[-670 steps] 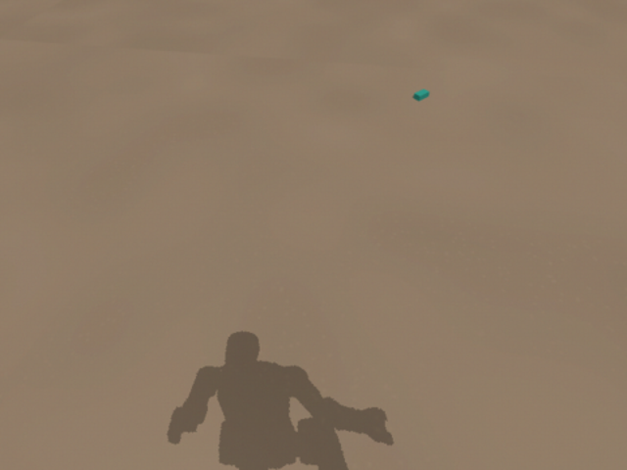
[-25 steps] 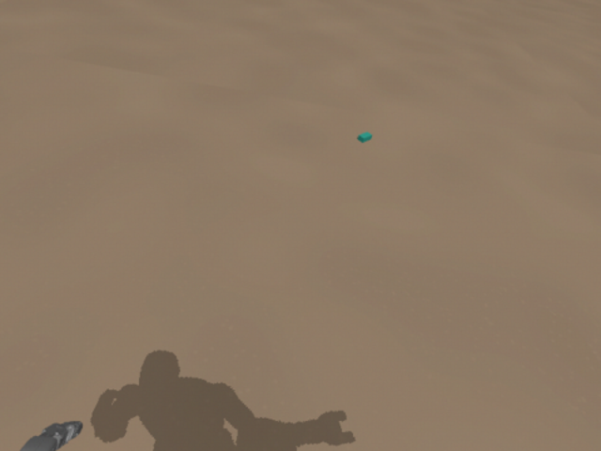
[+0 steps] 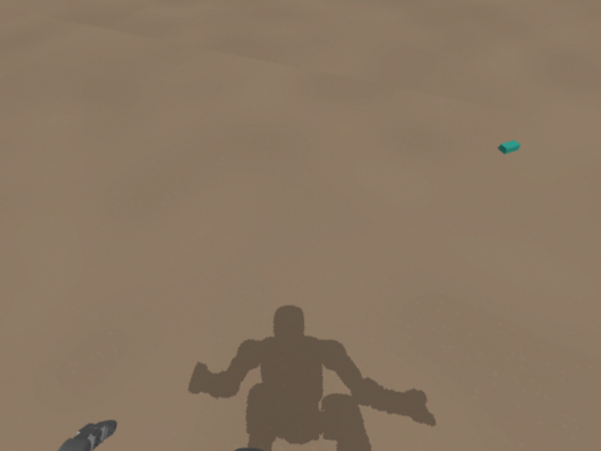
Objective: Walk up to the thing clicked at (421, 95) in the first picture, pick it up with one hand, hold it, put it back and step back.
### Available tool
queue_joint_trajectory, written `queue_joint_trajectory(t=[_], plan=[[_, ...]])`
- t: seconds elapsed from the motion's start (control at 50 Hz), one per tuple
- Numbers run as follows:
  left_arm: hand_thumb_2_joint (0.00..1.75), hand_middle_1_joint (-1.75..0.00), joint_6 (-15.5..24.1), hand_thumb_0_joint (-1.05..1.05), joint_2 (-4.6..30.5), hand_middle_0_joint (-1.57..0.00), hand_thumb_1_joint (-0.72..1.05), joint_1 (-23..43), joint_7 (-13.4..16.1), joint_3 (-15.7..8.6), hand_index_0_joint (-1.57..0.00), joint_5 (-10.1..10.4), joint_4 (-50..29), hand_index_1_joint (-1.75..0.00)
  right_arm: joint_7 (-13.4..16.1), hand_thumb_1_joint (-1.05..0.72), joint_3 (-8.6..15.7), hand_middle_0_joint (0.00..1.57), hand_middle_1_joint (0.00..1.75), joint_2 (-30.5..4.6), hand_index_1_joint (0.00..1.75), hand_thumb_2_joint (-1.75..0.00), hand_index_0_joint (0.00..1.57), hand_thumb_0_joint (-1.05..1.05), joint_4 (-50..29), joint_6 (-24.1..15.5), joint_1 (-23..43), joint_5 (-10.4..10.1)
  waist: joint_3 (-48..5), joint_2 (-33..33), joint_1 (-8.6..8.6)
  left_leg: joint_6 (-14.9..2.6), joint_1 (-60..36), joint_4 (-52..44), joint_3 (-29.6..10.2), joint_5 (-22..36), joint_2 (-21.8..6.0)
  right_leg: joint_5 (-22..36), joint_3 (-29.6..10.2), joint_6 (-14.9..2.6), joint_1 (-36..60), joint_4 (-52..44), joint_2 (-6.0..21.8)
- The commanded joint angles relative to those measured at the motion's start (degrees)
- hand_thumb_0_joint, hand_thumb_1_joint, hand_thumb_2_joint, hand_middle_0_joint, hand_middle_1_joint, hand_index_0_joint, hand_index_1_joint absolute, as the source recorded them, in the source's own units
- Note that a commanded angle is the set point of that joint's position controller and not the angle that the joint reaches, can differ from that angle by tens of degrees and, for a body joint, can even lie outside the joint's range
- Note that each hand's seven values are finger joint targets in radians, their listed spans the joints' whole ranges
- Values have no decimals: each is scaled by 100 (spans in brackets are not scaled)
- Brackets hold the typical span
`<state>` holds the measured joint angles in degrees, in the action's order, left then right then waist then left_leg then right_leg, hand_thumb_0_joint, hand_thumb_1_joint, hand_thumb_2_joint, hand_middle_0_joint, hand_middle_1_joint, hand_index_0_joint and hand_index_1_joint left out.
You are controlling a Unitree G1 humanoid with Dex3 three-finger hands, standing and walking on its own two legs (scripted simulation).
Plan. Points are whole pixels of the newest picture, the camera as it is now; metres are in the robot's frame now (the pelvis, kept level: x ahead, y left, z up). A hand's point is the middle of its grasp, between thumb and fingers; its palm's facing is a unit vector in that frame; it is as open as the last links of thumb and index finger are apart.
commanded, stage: walk up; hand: left
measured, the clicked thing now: (509, 147) +1.70 -0.96 -0.75
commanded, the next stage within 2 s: none
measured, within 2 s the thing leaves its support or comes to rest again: neither
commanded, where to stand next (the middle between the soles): +1.50 -1.34 m, yaw +29 degrees
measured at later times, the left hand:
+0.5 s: hand (241, 337) +0.33 +0.15 -0.16, palm faces +0.12 -0.96 -0.25, open 7.4 cm
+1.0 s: hand (339, 259) +0.50 -0.02 -0.13, palm faces +0.35 -0.87 -0.35, open 7.4 cm
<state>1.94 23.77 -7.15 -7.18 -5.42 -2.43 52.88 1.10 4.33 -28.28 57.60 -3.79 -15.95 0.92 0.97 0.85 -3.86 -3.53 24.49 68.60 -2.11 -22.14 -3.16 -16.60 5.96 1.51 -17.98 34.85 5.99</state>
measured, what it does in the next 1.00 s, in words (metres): walks ahead, turning left: left foot, then right foot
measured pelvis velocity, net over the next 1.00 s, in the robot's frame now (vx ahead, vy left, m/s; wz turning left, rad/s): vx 0.54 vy -0.31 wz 0.33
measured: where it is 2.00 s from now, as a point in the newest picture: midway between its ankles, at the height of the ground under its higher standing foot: (480, 260)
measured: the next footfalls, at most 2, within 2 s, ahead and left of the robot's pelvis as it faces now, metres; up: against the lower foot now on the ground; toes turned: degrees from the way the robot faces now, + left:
left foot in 0.26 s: +0.31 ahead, +0.03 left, +0.00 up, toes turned +13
right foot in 0.66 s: +0.57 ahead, -0.36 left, +0.00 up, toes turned +8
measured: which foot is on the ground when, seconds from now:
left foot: up 0.00-0.24, down 0.26-0.68, up 0.70-1.00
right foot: down 0.00-0.26, up 0.28-0.64, down 0.66-1.00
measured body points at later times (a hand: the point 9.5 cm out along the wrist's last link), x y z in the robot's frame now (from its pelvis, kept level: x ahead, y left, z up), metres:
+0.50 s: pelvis +0.28 -0.13 -0.01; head +0.29 -0.08 +0.44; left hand +0.33 +0.20 -0.14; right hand +0.39 -0.46 -0.07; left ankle +0.27 +0.02 -0.73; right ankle +0.40 -0.31 -0.67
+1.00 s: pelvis +0.54 -0.31 +0.00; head +0.55 -0.30 +0.45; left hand +0.48 +0.02 -0.11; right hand +0.72 -0.60 -0.10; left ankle +0.62 -0.20 -0.70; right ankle +0.53 -0.36 -0.73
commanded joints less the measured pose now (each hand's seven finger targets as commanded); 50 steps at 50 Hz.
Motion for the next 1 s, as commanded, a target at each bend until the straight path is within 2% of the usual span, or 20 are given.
queue_joint_trajectory(t=[0.0, 0.04, 0.1, 0.2, 0.22, 0.24, 0.26, 0.32, 0.36, 0.46, 0.52, 0.62, 0.64, 0.66, 0.68, 0.74, 0.76, 0.84, 0.9, 0.98], plan=[[90, -30, 158, 0, 1593, -20, 90, 75, 220, -334, -20, 94, -363, -30, -99, -90, 253, 20, 30, -1084, 30, -90, 20, 0, -445, -286, -62, -44, 111, -1260, 62, 77, 1302, -717, 163, 507, -309, 467, -807, -966, 1183, -1952, 917], [90, -30, 148, 0, 1503, -20, 90, -60, 191, -314, -20, 78, -467, -30, -159, -90, 204, 20, 30, -912, 30, -90, 20, 0, -696, -269, 326, -21, 341, -1302, -11, 144, 1379, -1665, 410, 536, -238, 1121, -414, -1216, 1211, -2032, 933], [90, -30, 61, 0, 1535, -20, 90, -120, 114, -298, -20, 20, -685, -30, -158, -90, 184, 20, 30, -785, 30, -90, 20, 0, -963, -243, 547, -110, 320, -1129, -11, 122, 415, -2838, 857, 1249, -30, 988, 61, -1116, 842, -2138, 752], [90, -30, -53, 0, 1372, -20, 90, -450, 177, -211, -20, 96, -1010, -30, 117, -90, 452, 20, 30, -1126, 30, -90, 20, 0, -662, -197, -1369, -76, -632, -141, 790, -330, -2922, -3554, 975, 1459, 387, 3185, 516, -742, -146, 756, 335], [90, -30, -57, 0, 1129, -20, 90, -651, 222, -120, -20, 50, -1100, -30, 198, -90, 601, 20, 30, -1455, 30, -90, 20, 0, -638, -228, -1970, 29, -857, 514, 1116, -685, -3786, -3735, -555, 802, -465, 1800, 228, -596, -1189, 2426, 119], [90, -30, -60, 0, 881, -20, 90, -846, 221, -46, -20, 9, -1233, -30, 307, -90, 720, 20, 30, -1992, 30, -90, 20, 0, -835, -248, -1998, 32, -1040, 1440, 898, -975, -4509, -4077, -3275, 657, -2123, -1719, -109, -317, -2552, 3755, -536], [90, -30, -134, 0, 1852, -20, 90, -678, 241, -271, -20, 61, -1241, -30, 364, -90, 708, 20, 30, -2085, 30, -90, 20, 0, -1050, -276, -1590, -303, -1215, 277, 944, -1771, -4088, -4960, -5147, -406, -2771, -1363, -1292, -119, -2982, 4561, -499], [90, -30, -122, 0, 1763, -20, 90, -393, 211, -242, -20, 117, -1128, -30, 381, -90, 426, 20, 30, -1532, 30, -90, 20, 0, -1173, -404, -489, -283, -193, -459, 402, -1139, -1895, -4914, -2332, 1006, -1917, -442, -1362, -186, -2280, 4179, 317], [90, -30, -227, 0, 1647, -20, 90, -702, 83, -309, -20, 91, -1002, -30, 315, -90, 350, 20, 30, -1459, 30, -90, 20, 0, -1097, -479, -324, -190, 35, 135, 185, -983, -779, -4938, -1302, 873, -1360, -313, -1250, -130, -1650, 3543, 445], [90, -30, -399, 0, 1414, -20, 90, -173, -172, -333, -20, 11, -1216, -30, 192, -90, 440, 20, 30, -1767, 30, -90, 20, 0, -997, -562, -230, -12, 270, 806, 277, -877, -122, -5330, -748, -746, -987, 30, -797, -40, -1410, 1778, 391], [90, -30, -392, 0, 1339, -20, 90, 210, -215, -378, -20, 18, -1287, -30, 174, -90, 459, 20, 30, -1842, 30, -90, 20, 0, -857, -523, -372, 19, 240, 849, 421, -771, -257, -5248, -586, -451, -949, 522, -632, -47, -1202, 1072, 351], [90, -30, -314, 0, 1516, -20, 90, -817, -151, -598, -20, 34, -955, -30, 255, -90, 396, 20, 30, -1648, 30, -90, 20, 0, -883, -285, 175, 48, -511, 561, -341, -405, 301, -3185, 117, 1080, -829, 228, -235, -195, 1299, -109, -108], [90, -30, -238, 0, 1868, -20, 90, -1661, -71, -755, -20, -27, -707, -30, 283, -90, 236, 20, 30, -1180, 30, -90, 20, 0, -892, -242, -47, 69, -902, -800, -792, -238, 1142, -1108, 581, 656, -310, -436, -495, -317, 2413, -653, -131], [90, -30, -172, 0, 2462, -20, 90, -1930, 39, -825, -20, -121, -722, -30, 301, -90, 37, 20, 30, -660, 30, -90, 20, 0, -1069, -271, -119, -93, -811, -2563, -919, 4, 2818, 279, 718, -1173, 650, -1130, -2855, -600, 2782, -1884, 1313], [90, -30, -152, 0, 2613, -20, 90, -1054, 139, -748, -20, -36, -976, -30, 435, -90, 136, 20, 30, -929, 30, -90, 20, 0, -919, -199, -396, -54, -802, -2266, -449, -12, 2583, 880, 137, -1114, 190, -1908, -4126, -1063, 2096, -2432, 1895], [90, -30, -143, 0, 1833, -20, 90, -309, 220, -545, -20, 71, -1089, -30, 336, -90, 222, 20, 30, -1222, 30, -90, 20, 0, -360, -221, -505, -160, -190, -1297, 80, -31, 1594, -108, -47, 64, -252, -1773, -2063, -940, 765, -1954, 1003], [90, -30, -121, 0, 1670, -20, 90, -210, 223, -490, -20, 73, -1089, -30, 315, -90, 208, 20, 30, -1202, 30, -90, 20, 0, -227, -236, -770, -146, -193, -1384, 197, 33, 1372, -385, 141, 167, -221, -1160, -1686, -1151, 742, -1827, 845], [90, -30, -93, 0, 1380, -20, 90, -283, 204, -420, -20, 40, -1186, -30, 243, -90, 166, 20, 30, -1047, 30, -90, 20, 0, -298, -189, -694, -45, 211, -1185, 131, 191, 1198, -1516, 358, 235, -45, -642, -1204, -1440, 669, -2142, 766], [90, -30, -174, 0, 1246, -20, 90, -490, 174, -371, -20, -4, -1309, -30, 239, -90, 136, 20, 30, -1016, 30, -90, 20, 0, -529, -183, -480, -79, 240, -985, -2, 193, 923, -2166, 582, 630, 10, -148, -1091, -1307, 832, -2181, 791], [90, -30, -262, 0, 1220, -20, 90, -252, 137, -319, -20, -84, -1554, -30, 280, -90, 149, 20, 30, -905, 30, -90, 20, 0, -670, -190, -822, -135, 283, -654, 259, 25, -395, -2846, 696, 1027, -25, 476, -796, -1137, 174, -1831, 817]])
